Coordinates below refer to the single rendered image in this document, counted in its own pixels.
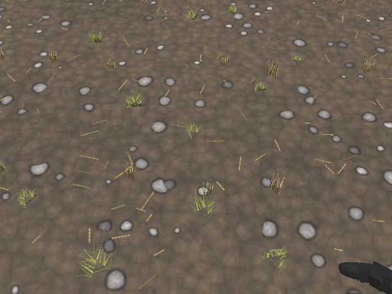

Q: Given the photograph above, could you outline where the right robot hand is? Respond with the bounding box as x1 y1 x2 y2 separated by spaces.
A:
339 262 392 294

